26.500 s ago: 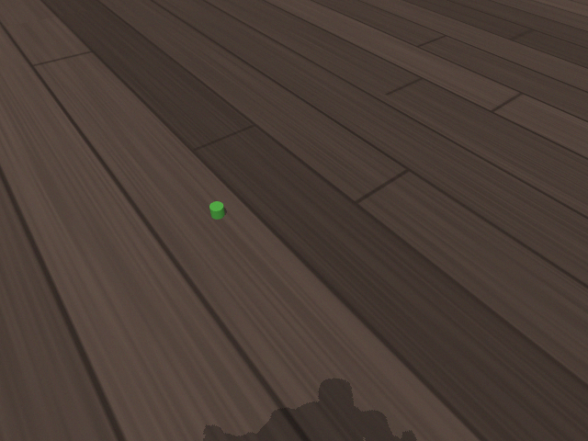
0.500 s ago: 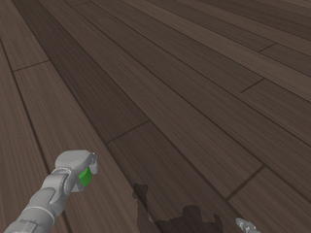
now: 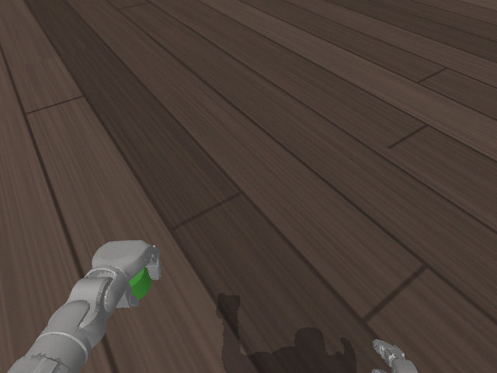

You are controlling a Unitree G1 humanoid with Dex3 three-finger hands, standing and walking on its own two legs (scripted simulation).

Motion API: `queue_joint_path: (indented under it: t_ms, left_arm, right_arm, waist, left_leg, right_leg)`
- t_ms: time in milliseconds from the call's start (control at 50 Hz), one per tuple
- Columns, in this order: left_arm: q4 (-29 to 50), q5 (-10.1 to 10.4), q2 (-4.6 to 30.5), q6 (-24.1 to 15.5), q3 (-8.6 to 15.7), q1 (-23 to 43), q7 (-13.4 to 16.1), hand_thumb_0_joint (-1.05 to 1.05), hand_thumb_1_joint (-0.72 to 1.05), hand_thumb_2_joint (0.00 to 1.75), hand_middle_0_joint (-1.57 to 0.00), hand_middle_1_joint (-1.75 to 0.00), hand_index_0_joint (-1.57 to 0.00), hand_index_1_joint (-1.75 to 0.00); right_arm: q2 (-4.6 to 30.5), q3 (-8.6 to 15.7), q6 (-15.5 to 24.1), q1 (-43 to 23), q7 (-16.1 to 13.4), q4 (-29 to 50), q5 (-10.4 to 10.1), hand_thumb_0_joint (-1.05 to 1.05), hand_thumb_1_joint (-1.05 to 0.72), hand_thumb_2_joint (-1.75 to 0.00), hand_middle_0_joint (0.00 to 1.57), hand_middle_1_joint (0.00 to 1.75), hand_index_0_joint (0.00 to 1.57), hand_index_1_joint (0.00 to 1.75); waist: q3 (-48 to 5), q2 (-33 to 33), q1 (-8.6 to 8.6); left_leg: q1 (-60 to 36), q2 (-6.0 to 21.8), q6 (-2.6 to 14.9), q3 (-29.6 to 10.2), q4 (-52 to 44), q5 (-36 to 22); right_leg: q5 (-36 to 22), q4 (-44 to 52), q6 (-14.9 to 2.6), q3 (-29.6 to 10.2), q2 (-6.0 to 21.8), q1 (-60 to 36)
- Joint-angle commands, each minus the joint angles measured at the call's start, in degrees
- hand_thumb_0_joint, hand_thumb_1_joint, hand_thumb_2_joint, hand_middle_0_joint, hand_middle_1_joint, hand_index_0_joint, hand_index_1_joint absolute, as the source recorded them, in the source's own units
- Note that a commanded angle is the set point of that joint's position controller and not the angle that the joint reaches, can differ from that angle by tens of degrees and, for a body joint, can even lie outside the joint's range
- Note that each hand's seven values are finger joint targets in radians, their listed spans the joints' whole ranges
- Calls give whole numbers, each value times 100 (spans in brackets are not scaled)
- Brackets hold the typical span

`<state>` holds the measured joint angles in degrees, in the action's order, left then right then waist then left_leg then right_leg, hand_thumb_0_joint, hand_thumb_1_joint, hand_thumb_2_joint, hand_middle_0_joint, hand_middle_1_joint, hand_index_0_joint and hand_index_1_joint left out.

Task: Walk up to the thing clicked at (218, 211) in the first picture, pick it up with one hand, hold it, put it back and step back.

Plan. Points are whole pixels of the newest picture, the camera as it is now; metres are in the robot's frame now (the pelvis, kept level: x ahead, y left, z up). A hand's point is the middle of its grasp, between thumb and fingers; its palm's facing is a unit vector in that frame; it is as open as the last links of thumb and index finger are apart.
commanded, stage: hold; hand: left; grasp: from above
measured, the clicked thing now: (130, 279) +0.31 +0.23 -0.06
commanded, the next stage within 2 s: crouch in 0.30 s
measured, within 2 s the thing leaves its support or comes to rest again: neither
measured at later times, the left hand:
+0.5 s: hand (130, 282) +0.29 +0.22 -0.04, palm faces -0.45 -0.05 -0.89, open 7.6 cm
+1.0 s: hand (152, 301) +0.33 +0.23 -0.22, palm faces -0.41 +0.05 -0.91, open 7.5 cm
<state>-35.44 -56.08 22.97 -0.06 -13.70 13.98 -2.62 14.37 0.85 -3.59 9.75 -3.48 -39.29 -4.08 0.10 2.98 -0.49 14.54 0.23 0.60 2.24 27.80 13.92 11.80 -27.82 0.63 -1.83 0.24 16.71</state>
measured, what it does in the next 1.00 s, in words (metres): lowers itself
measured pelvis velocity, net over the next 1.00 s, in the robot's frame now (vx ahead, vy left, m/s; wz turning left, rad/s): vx -0.03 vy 0.00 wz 0.02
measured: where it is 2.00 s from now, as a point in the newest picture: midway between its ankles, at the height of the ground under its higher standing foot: outside the picture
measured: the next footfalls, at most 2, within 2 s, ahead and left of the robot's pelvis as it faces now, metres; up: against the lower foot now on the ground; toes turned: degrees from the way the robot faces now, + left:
none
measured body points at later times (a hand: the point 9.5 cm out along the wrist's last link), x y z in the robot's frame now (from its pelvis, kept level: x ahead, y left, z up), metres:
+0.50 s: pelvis +0.01 +0.00 +0.00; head +0.02 -0.02 +0.45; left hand +0.31 +0.22 +0.01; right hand +0.15 -0.25 -0.12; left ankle +0.01 +0.11 -0.74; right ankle +0.03 -0.13 -0.74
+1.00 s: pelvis -0.03 +0.00 -0.11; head +0.09 +0.02 +0.33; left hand +0.35 +0.23 -0.17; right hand +0.06 -0.29 -0.23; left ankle +0.01 +0.11 -0.74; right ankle +0.03 -0.13 -0.74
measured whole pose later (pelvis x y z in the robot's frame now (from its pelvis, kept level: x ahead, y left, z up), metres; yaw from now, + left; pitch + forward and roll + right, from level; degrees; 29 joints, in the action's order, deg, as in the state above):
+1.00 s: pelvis -0.03 +0.00 -0.11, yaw +1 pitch +22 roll -1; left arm -63.9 -67.3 22.0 -3.3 -9.0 31.1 20.8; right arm 16.2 4.6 -1.9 12.3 -0.6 -41.2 0.2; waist -8.7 0.7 5.0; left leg 63.5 0.7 0.9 0.0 70.9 29.3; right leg 26.2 -68.3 1.1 0.1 -0.1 64.0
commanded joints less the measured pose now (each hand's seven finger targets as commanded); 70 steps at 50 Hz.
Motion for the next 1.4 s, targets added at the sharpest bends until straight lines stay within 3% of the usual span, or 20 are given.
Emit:
queue_joint_path:
  t_ms: [0,20,60,120,180,280,380,400,520,620,760,840,900,980,1020,1080,1160,1260,1280,1380]
  left_arm:
    - [1270,-19,1263,-16,721,2199,340,0,51,76,-82,-89,-88,-83]
    - [1176,-37,1341,-2,819,2169,375,0,51,78,-83,-88,-88,-83]
    - [1045,-38,1085,54,622,1947,373,0,52,77,-83,-88,-88,-83]
    - [1023,-43,1260,88,758,1862,352,0,51,77,-82,-88,-87,-83]
    - [900,-15,1057,82,525,1791,229,0,52,78,-84,-88,-88,-83]
    - [1234,70,1087,7,559,1789,205,0,50,75,-81,-87,-87,-82]
    - [1213,-79,1240,11,729,2034,386,0,55,69,-83,-90,-91,-82]
    - [1283,-92,1264,10,776,2051,430,0,47,69,-75,-86,-83,-80]
    - [470,-177,846,54,561,1640,753,0,46,74,-80,-84,-85,-80]
    - [-217,-344,764,-50,533,1676,1123,0,49,73,-83,-83,-87,-79]
    - [-1005,-757,715,-355,562,2863,1907,0,50,72,-83,-84,-88,-79]
    - [-1619,-1104,781,-410,681,3216,2413,0,47,65,-79,-82,-85,-76]
    - [-1790,-1157,957,-320,828,3543,2630,0,48,64,-80,-82,-86,-76]
    - [-2474,-1074,930,-193,856,3853,2696,0,51,70,-85,-80,-90,-75]
    - [-2442,-1044,1241,-149,1078,3799,2735,0,49,69,-82,-82,-87,-77]
    - [-2252,-903,1000,-87,979,4182,2666,0,52,69,-85,-79,-90,-75]
    - [-2427,-928,1325,-124,1177,4321,2583,0,51,73,-85,-81,-90,-76]
    - [-2750,-1012,1396,-295,1259,4612,2585,0,54,71,-87,-78,-92,-73]
    - [-2648,-1055,1608,-358,1349,4659,2606,0,55,69,-88,-77,-93,-73]
    - [-2597,-1233,1735,-609,1445,4902,2752,0,63,73,-95,-79,-99,-74]
  right_arm:
    - [724,261,260,-468,-68,753,26,0,-91,-90,20,30,20,30]
    - [723,273,256,-465,-69,721,24,0,-90,-90,20,30,20,30]
    - [708,282,241,-479,-61,734,22,0,-90,-90,20,30,20,30]
    - [720,308,222,-472,-54,708,15,0,-91,-90,20,30,20,30]
    - [736,312,212,-462,-43,735,13,0,-91,-90,20,30,20,30]
    - [732,299,204,-505,-45,844,-5,0,-91,-90,20,30,20,30]
    - [732,303,200,-419,-52,793,9,0,-92,-91,20,30,20,30]
    - [735,313,198,-408,-53,770,13,0,-88,-90,20,30,20,30]
    - [761,343,164,-328,3,695,48,0,-89,-90,20,30,20,30]
    - [756,386,121,-186,54,561,110,0,-89,-90,20,30,20,30]
    - [838,523,206,239,171,249,304,0,-90,-90,20,30,20,30]
    - [925,612,273,499,245,289,395,0,-90,-90,20,30,20,30]
    - [1003,659,301,610,237,275,435,0,-90,-90,20,30,20,30]
    - [1017,687,409,749,202,152,503,0,-90,-90,20,30,20,30]
    - [1031,712,459,770,185,213,529,0,-90,-90,20,30,20,30]
    - [1032,731,524,807,176,161,568,0,-90,-90,20,30,20,30]
    - [1042,723,568,862,171,149,602,0,-90,-90,20,30,20,30]
    - [1079,656,650,885,236,78,672,0,-90,-90,20,30,20,30]
    - [1069,636,667,875,252,93,673,0,-90,-90,20,30,20,30]
    - [1069,569,767,941,376,-10,775,0,-90,-90,20,30,20,30]
  waist:
    - [-1648,-135,6]
    - [-1655,-41,-24]
    - [-1577,-214,8]
    - [-1527,-152,-76]
    - [-1392,-244,-4]
    - [-1391,-98,-62]
    - [-1538,-106,-12]
    - [-1623,-129,-18]
    - [-1134,-528,91]
    - [-1087,-621,197]
    - [-2016,-245,486]
    - [-2710,16,578]
    - [-3232,378,530]
    - [-3400,168,632]
    - [-3838,217,535]
    - [-4251,298,698]
    - [-4332,221,752]
    - [-4294,220,929]
    - [-4441,282,872]
    - [-4837,459,995]
  left_leg:
    - [-661,-116,47,-42,-336,-1032]
    - [-667,-118,32,-33,-347,-1088]
    - [-649,-107,38,-39,-338,-1190]
    - [-594,-117,24,-37,-360,-1229]
    - [-583,-78,24,-76,-398,-1176]
    - [-618,-82,2,-83,-444,-1073]
    - [-670,-107,13,-54,-380,-1224]
    - [-726,-112,23,-38,-341,-1282]
    - [-341,-122,27,-65,-289,-982]
    - [58,-171,28,-53,56,-809]
    - [1452,-135,-58,-97,1815,-564]
    - [2617,-106,-50,-114,2989,-209]
    - [3046,-96,-89,-203,3470,-51]
    - [4174,-63,-64,-399,4096,468]
    - [4593,-103,-61,-391,4366,790]
    - [4926,-85,-51,-435,4823,798]
    - [5614,-122,-33,-478,5304,1230]
    - [6324,-156,-6,-574,5919,1712]
    - [6405,-186,6,-558,6016,1737]
    - [6749,-230,43,-416,6724,1602]
  right_leg:
    - [-654,389,-123,92,-162,-494]
    - [-698,373,-136,98,-162,-528]
    - [-809,379,-124,121,-172,-525]
    - [-831,392,-138,128,-161,-578]
    - [-763,404,-151,146,-184,-493]
    - [-633,434,-172,145,-188,-458]
    - [-814,394,-160,130,-170,-510]
    - [-874,386,-145,125,-166,-526]
    - [-625,384,-128,154,-152,-281]
    - [-510,120,-105,149,-108,105]
    - [-356,-1497,-153,165,-125,1767]
    - [-40,-2645,-220,199,-133,2964]
    - [189,-3289,-265,271,-163,3750]
    - [610,-4090,-282,361,-174,4651]
    - [851,-4398,-283,364,-154,4692]
    - [873,-4880,-300,374,-122,5153]
    - [1259,-5396,-311,415,-92,5701]
    - [1729,-5989,-317,477,-67,6628]
    - [1773,-6089,-323,487,-71,6638]
    - [1656,-6523,-302,487,-65,7093]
